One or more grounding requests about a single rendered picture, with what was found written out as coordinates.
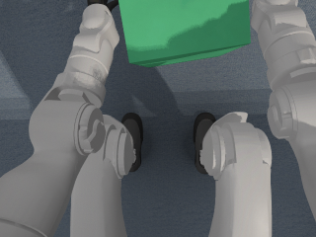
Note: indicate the carton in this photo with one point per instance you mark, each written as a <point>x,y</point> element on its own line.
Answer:
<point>163,32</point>

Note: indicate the robot left upper arm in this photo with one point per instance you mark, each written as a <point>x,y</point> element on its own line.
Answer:
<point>35,194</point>

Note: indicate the robot foot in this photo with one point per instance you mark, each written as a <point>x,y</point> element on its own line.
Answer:
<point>133,124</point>
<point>202,124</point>

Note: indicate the robot right forearm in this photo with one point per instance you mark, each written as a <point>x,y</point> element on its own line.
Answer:
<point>286,41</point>

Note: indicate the left robot foot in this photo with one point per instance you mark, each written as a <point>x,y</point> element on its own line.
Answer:
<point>133,124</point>

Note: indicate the robot left hand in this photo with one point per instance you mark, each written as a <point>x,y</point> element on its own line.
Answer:
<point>110,5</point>

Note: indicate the right robot foot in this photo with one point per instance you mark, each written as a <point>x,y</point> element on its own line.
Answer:
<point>202,124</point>

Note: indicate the robot right upper arm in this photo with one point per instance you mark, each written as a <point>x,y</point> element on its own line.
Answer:
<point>292,116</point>

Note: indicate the robot left forearm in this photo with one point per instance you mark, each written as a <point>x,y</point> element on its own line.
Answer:
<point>90,60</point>

